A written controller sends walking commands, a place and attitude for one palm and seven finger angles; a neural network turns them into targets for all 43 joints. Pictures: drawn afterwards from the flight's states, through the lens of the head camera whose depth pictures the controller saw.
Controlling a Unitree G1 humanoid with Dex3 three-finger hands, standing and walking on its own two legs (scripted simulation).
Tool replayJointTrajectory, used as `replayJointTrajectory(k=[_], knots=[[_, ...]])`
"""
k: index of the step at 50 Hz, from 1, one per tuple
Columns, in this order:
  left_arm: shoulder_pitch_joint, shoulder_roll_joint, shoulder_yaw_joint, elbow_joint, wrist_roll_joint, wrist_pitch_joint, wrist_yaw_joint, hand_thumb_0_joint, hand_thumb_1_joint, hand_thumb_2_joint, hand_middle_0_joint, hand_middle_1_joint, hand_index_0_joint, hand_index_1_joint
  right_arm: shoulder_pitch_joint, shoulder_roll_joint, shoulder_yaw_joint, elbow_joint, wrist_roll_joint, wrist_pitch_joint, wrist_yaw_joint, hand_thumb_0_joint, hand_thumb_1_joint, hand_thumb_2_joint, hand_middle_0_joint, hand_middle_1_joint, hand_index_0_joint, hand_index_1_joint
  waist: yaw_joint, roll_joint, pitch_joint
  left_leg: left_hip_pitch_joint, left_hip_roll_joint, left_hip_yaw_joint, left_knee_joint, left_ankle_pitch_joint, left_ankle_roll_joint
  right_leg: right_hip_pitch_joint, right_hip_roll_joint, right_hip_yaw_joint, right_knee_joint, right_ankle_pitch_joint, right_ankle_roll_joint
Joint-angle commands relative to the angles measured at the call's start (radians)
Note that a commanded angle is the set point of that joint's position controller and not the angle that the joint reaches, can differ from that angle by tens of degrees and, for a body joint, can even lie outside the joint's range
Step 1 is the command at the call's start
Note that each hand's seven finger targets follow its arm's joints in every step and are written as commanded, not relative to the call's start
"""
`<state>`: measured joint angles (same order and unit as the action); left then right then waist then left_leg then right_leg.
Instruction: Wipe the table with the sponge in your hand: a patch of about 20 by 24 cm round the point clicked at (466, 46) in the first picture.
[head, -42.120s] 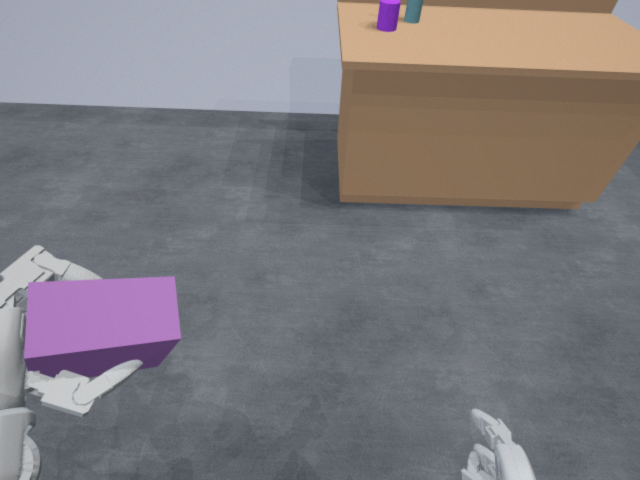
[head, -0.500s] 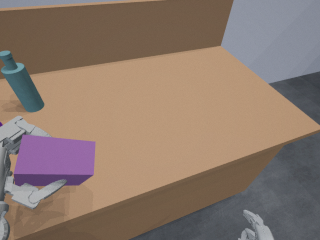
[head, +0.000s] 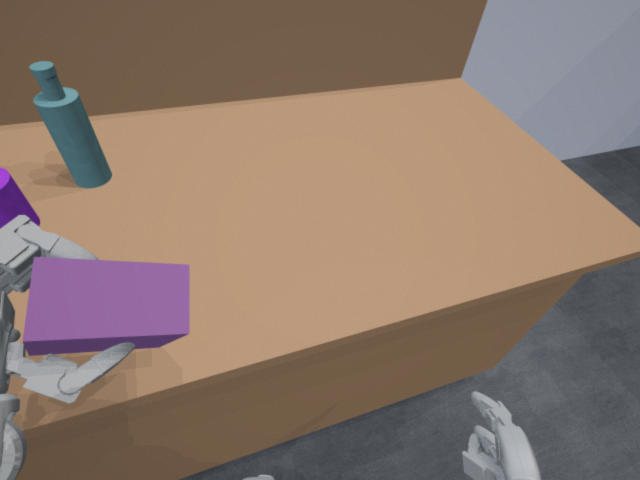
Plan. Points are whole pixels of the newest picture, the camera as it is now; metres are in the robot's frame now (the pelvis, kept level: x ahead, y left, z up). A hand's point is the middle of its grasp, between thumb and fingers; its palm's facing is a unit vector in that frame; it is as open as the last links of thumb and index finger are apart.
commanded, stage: step back with the hand held close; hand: left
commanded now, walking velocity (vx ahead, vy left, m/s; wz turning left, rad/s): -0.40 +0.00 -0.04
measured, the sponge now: (129, 310) +0.23 +0.20 +0.16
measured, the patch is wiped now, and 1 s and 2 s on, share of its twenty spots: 1.00 1.00 1.00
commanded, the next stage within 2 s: stop stepping back and stand still in 0.68 s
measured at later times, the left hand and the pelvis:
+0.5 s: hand (41, 374) +0.16 +0.24 +0.18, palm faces +0.34 -0.84 -0.43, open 10.3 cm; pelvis -0.06 +0.00 +0.00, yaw +1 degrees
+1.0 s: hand out of the picture +0.00 +0.23 +0.17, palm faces +0.41 -0.84 -0.37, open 10.3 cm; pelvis -0.21 -0.02 -0.01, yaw +0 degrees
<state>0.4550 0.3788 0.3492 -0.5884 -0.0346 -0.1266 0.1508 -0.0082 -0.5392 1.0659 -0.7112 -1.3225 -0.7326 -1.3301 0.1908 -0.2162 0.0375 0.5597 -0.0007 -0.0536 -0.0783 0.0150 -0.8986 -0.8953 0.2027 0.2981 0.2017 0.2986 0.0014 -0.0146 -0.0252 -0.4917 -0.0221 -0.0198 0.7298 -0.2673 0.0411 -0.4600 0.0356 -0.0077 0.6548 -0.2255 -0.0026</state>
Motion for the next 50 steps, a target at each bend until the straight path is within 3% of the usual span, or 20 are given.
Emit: replayJointTrajectory(k=[1,6,9,11,13,15,20,23,24,26,33,34,35,36,39,43,45,47,49,50], knots=[[-0.075,0.185,0.134,-0.247,-0.004,-0.073,0.024,0.000,0.100,1.300,-1.200,-1.600,-1.200,-1.600,-0.090,-0.152,-0.071,-0.162,0.000,-0.051,-0.017,0.000,-0.900,-0.900,0.200,0.300,0.200,0.300,-0.010,0.136,-0.102,-0.050,0.166,-0.225,-0.280,-0.305,0.044,0.113,-0.083,0.116,-0.032,0.009,-0.028],[-0.083,0.167,0.142,-0.248,0.017,-0.078,0.015,0.000,0.100,1.300,-1.200,-1.600,-1.200,-1.600,-0.080,-0.149,-0.079,-0.151,-0.016,-0.066,-0.011,0.000,-0.900,-0.900,0.200,0.300,0.200,0.300,-0.002,0.231,-0.122,-0.138,0.269,-0.299,-0.387,-0.207,0.094,0.238,-0.004,0.064,0.165,-0.082,0.013],[-0.080,0.175,0.141,-0.225,0.008,-0.077,0.008,0.000,0.100,1.300,-1.200,-1.600,-1.200,-1.600,-0.063,-0.146,-0.079,-0.134,-0.015,-0.073,-0.003,0.000,-0.900,-0.900,0.200,0.300,0.200,0.300,-0.002,0.131,-0.111,-0.051,0.245,-0.260,-0.276,-0.010,0.072,0.214,-0.023,0.089,0.001,-0.008,0.000],[-0.090,0.141,0.090,-0.225,0.001,-0.075,0.006,0.000,0.100,1.300,-1.200,-1.600,-1.200,-1.600,-0.072,-0.134,-0.077,-0.133,0.000,-0.065,0.001,0.000,-0.900,-0.900,0.200,0.300,0.200,0.300,-0.008,0.040,-0.131,0.016,0.171,-0.175,-0.127,0.026,0.017,0.163,-0.112,0.174,-0.130,0.208,-0.051],[-0.066,0.176,0.097,-0.232,-0.016,-0.082,0.017,0.000,0.100,1.300,-1.200,-1.600,-1.200,-1.600,-0.060,-0.120,-0.088,-0.132,0.010,-0.049,0.003,0.000,-0.900,-0.900,0.200,0.300,0.200,0.300,-0.024,-0.122,-0.154,0.062,0.041,-0.053,0.134,-0.172,-0.054,0.045,-0.328,0.384,-0.270,0.267,-0.161],[-0.001,0.190,0.115,-0.266,-0.019,-0.077,0.026,0.000,0.100,1.300,-1.200,-1.600,-1.200,-1.600,-0.068,-0.086,-0.078,-0.130,0.005,-0.028,0.014,0.000,-0.900,-0.900,0.200,0.300,0.200,0.300,-0.022,-0.114,-0.205,0.072,0.040,-0.057,0.319,-0.202,-0.061,0.072,-0.412,0.389,-0.280,0.477,-0.213],[0.056,0.224,0.179,-0.281,-0.015,-0.081,0.035,0.000,0.100,1.300,-1.200,-1.600,-1.200,-1.600,-0.077,-0.093,-0.073,-0.134,0.002,-0.006,0.005,0.000,-0.900,-0.900,0.200,0.300,0.200,0.300,-0.036,0.028,-0.194,0.150,0.085,-0.019,-0.165,-0.007,-0.042,0.101,-0.286,0.220,-0.063,0.513,-0.092],[0.048,0.205,0.190,-0.285,-0.028,-0.087,0.040,0.000,0.100,1.300,-1.200,-1.600,-1.200,-1.600,-0.072,-0.139,-0.113,-0.139,0.003,-0.065,0.001,0.000,-0.900,-0.900,0.200,0.300,0.200,0.300,-0.004,0.258,-0.219,0.275,0.351,-0.237,-0.301,0.521,0.086,-0.080,-0.005,0.042,0.236,-0.148,0.031],[0.037,0.226,0.192,-0.333,-0.029,-0.089,0.038,0.000,0.100,1.300,-1.200,-1.600,-1.200,-1.600,-0.054,-0.126,-0.106,-0.122,-0.016,-0.090,0.005,0.000,-0.900,-0.900,0.200,0.300,0.200,0.300,-0.019,0.335,-0.246,0.348,0.379,-0.294,-0.294,0.656,0.127,-0.183,-0.006,0.080,0.398,-0.307,0.031],[-0.013,0.172,0.154,-0.315,-0.021,-0.077,0.035,0.000,0.100,1.300,-1.200,-1.600,-1.200,-1.600,-0.015,-0.122,-0.106,-0.082,-0.011,-0.115,0.019,0.000,-0.900,-0.900,0.200,0.300,0.200,0.300,-0.015,0.215,-0.215,0.436,0.353,-0.195,-0.223,0.849,0.111,-0.208,-0.016,0.100,0.369,-0.289,0.032],[-0.079,0.128,0.081,-0.204,0.000,-0.043,0.010,0.000,0.100,1.300,-1.200,-1.600,-1.200,-1.600,-0.080,-0.142,-0.076,-0.122,0.005,-0.113,0.030,0.000,-0.900,-0.900,0.200,0.300,0.200,0.300,0.014,0.139,-0.094,0.051,0.258,-0.106,-0.148,0.055,0.011,0.228,-0.036,0.003,-0.178,0.101,0.023],[-0.075,0.182,0.123,-0.211,0.014,-0.055,0.010,0.000,0.100,1.300,-1.200,-1.600,-1.200,-1.600,-0.084,-0.145,-0.079,-0.129,0.000,-0.111,0.030,0.000,-0.900,-0.900,0.200,0.300,0.200,0.300,0.012,0.059,-0.078,0.005,0.186,-0.053,-0.011,-0.104,-0.013,0.222,-0.106,0.048,-0.280,0.226,-0.008],[-0.075,0.178,0.104,-0.209,0.003,-0.066,0.009,0.000,0.100,1.300,-1.200,-1.600,-1.200,-1.600,-0.074,-0.110,-0.081,-0.138,0.010,-0.108,0.029,0.000,-0.900,-0.900,0.200,0.300,0.200,0.300,0.006,-0.181,-0.102,-0.079,0.056,0.044,0.245,-0.262,-0.070,0.204,-0.281,0.243,-0.322,0.360,-0.106],[-0.050,0.191,0.112,-0.210,-0.019,-0.059,0.008,0.000,0.100,1.300,-1.200,-1.600,-1.200,-1.600,-0.074,-0.122,-0.114,-0.136,0.032,-0.105,0.022,0.000,-0.900,-0.900,0.200,0.300,0.200,0.300,0.018,-0.298,-0.183,-0.003,0.021,-0.020,0.546,-0.282,-0.087,0.073,-0.427,0.412,-0.377,0.324,-0.185],[0.012,0.205,0.145,-0.251,-0.018,-0.056,0.010,0.000,0.100,1.300,-1.200,-1.600,-1.200,-1.600,-0.098,-0.061,-0.058,-0.133,0.004,-0.059,0.030,0.000,-0.900,-0.900,0.200,0.300,0.200,0.300,-0.025,-0.023,-0.190,0.026,0.067,-0.037,0.538,-0.195,-0.088,-0.001,-0.344,0.280,-0.272,0.236,-0.157],[-0.029,0.205,0.150,-0.193,-0.021,-0.032,0.029,0.000,0.100,1.300,-1.200,-1.600,-1.200,-1.600,-0.066,-0.102,-0.066,-0.121,0.009,-0.052,0.004,0.000,-0.900,-0.900,0.200,0.300,0.200,0.300,-0.031,-0.168,-0.176,0.195,0.056,0.018,0.249,-0.249,-0.033,-0.120,-0.299,0.278,-0.321,-0.249,-0.109],[-0.068,0.201,0.146,-0.181,-0.015,-0.026,0.032,0.000,0.100,1.300,-1.200,-1.600,-1.200,-1.600,-0.026,-0.124,-0.069,-0.105,0.013,-0.066,-0.004,0.000,-0.900,-0.900,0.200,0.300,0.200,0.300,-0.047,-0.110,-0.177,0.292,0.063,0.002,-0.033,-0.241,0.006,-0.120,-0.268,0.262,-0.255,-0.272,-0.079],[-0.111,0.208,0.143,-0.207,-0.021,-0.039,0.028,0.000,0.100,1.300,-1.200,-1.600,-1.200,-1.600,-0.012,-0.156,-0.074,-0.117,0.009,-0.086,-0.013,0.000,-0.900,-0.900,0.200,0.300,0.200,0.300,-0.045,0.079,-0.139,0.267,0.099,0.003,-0.351,-0.205,0.039,-0.032,-0.131,0.143,-0.036,-0.235,-0.031],[-0.143,0.224,0.147,-0.206,-0.007,-0.044,0.037,0.000,0.100,1.300,-1.200,-1.600,-1.200,-1.600,-0.022,-0.153,-0.089,-0.121,0.016,-0.119,-0.018,0.000,-0.900,-0.900,0.200,0.300,0.200,0.300,-0.056,0.430,-0.096,0.250,0.303,-0.196,-0.476,-0.031,0.136,-0.167,0.038,-0.027,0.509,-0.258,0.034],[-0.212,0.205,0.120,-0.216,0.011,-0.047,0.035,0.000,0.100,1.300,-1.200,-1.600,-1.200,-1.600,-0.040,-0.127,-0.083,-0.106,0.011,-0.123,-0.002,0.000,-0.900,-0.900,0.200,0.300,0.200,0.300,-0.066,0.431,0.021,0.077,0.329,-0.308,-0.473,0.003,0.188,-0.212,-0.038,0.107,0.659,-0.197,0.017]])
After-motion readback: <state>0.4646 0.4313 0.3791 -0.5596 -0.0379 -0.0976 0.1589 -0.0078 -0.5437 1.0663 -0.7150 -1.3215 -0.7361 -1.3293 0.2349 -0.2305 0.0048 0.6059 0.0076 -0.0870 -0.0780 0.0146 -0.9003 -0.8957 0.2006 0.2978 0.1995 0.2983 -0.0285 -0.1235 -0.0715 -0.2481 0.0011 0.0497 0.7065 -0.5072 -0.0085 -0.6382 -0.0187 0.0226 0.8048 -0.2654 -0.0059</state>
